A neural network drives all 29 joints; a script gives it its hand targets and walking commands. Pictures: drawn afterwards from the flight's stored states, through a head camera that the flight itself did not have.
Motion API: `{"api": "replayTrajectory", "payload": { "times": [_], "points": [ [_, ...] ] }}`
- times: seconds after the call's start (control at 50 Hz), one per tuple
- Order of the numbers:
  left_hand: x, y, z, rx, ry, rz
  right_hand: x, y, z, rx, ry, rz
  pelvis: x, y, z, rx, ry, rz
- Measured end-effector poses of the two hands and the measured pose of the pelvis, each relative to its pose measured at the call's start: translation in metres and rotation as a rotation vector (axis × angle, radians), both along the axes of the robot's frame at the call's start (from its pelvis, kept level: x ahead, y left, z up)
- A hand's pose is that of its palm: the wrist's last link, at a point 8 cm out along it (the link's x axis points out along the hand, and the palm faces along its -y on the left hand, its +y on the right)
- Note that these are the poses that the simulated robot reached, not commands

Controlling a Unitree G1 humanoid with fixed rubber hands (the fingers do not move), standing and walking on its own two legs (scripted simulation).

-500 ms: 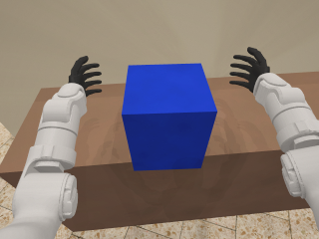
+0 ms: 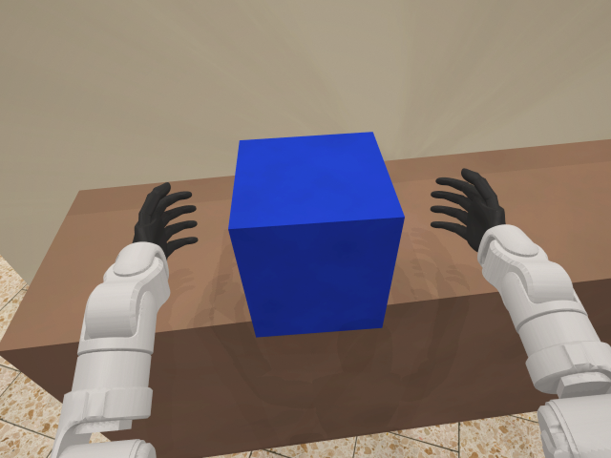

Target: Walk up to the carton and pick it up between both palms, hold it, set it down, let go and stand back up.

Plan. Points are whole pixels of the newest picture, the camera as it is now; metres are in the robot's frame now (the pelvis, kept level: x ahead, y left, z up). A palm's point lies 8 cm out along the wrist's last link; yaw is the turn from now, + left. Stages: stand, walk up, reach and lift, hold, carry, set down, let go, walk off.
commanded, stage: set down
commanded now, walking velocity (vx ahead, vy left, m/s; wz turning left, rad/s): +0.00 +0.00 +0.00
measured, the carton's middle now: (313, 237) +0.46 +0.01 +0.05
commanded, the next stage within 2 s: let go in 1.92 s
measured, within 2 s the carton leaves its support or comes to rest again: neither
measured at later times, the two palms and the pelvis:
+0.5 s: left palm (155, 329) +0.29 +0.21 +0.07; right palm (491, 305) +0.31 -0.22 +0.07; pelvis +0.02 +0.00 +0.00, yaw +0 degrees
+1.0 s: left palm (165, 392) +0.24 +0.20 +0.01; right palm (503, 386) +0.23 -0.22 +0.01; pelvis +0.02 +0.01 +0.00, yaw -2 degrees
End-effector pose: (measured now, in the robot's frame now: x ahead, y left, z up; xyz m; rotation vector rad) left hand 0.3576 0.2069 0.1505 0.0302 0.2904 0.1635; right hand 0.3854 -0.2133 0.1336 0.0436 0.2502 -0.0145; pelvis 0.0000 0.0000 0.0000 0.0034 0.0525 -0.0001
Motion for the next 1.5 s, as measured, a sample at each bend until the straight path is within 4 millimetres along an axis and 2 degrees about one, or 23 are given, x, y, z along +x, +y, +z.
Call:
{"api": "replayTrajectory", "payload": {
  "times": [0.12,0.28,0.32,0.42,0.52,0.72,0.86,1.02,1.5],
  "points": [
    [-0.013,0.005,-0.032,-0.011,0.031,0.013,-0.019,0.000,-0.031,-0.007,0.033,-0.007,0.004,-0.001,0.000,0.003,-0.026,-0.002],
    [-0.048,0.001,-0.084,-0.051,0.094,0.018,-0.053,0.007,-0.065,-0.023,0.038,0.004,0.011,-0.001,0.001,0.003,-0.023,-0.005],
    [-0.052,0.000,-0.086,-0.043,0.080,0.023,-0.055,0.005,-0.065,-0.026,0.020,-0.003,0.012,0.000,0.001,0.003,-0.014,-0.005],
    [-0.062,0.000,-0.077,-0.018,0.012,0.013,-0.063,0.002,-0.062,-0.038,-0.029,0.005,0.017,0.001,0.002,0.000,-0.011,-0.009],
    [-0.074,0.002,-0.077,-0.003,-0.002,0.004,-0.078,-0.004,-0.070,-0.045,-0.029,-0.016,0.023,0.002,0.003,-0.001,-0.036,-0.006],
    [-0.099,0.004,-0.109,-0.008,0.044,0.029,-0.111,0.003,-0.105,-0.037,0.055,-0.004,0.026,0.003,0.003,-0.001,-0.043,-0.002],
    [-0.113,-0.004,-0.123,-0.006,0.057,0.012,-0.134,-0.003,-0.103,-0.073,0.033,-0.035,0.023,0.004,0.002,-0.003,-0.068,-0.010],
    [-0.121,-0.002,-0.146,0.000,0.143,0.016,-0.157,-0.005,-0.126,-0.094,0.151,-0.048,0.017,0.006,0.002,0.001,-0.079,-0.030],
    [-0.160,0.022,-0.198,0.040,0.366,-0.001,-0.190,0.005,-0.179,-0.154,0.352,-0.024,0.024,0.018,0.002,-0.009,-0.079,-0.028]
  ]
}}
